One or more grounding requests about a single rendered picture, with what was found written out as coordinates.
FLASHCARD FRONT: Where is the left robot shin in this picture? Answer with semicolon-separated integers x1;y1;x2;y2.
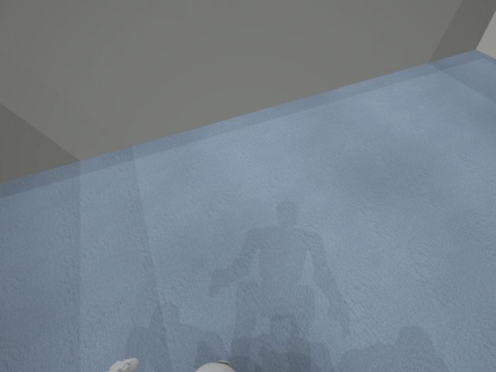
218;361;232;368

